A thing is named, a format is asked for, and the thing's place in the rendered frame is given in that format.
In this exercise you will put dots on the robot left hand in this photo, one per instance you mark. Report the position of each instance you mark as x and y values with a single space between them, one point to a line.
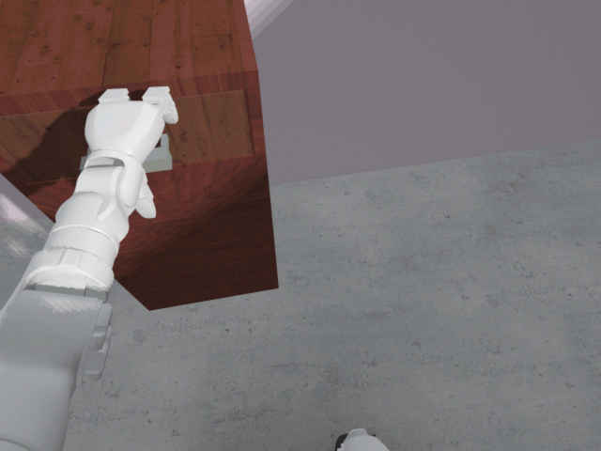
132 127

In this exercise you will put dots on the left robot forearm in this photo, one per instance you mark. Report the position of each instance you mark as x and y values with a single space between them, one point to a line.
79 254

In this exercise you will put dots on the cabinet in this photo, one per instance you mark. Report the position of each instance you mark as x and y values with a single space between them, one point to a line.
212 236

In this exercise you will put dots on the right robot shin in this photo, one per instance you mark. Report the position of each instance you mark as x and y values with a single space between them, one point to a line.
356 432

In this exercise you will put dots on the drawer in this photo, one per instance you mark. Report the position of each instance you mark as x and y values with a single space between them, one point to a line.
48 145

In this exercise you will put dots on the left robot upper arm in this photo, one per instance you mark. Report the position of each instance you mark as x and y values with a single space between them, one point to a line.
49 344

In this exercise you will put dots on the handle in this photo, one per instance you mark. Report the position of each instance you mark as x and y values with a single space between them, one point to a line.
159 159

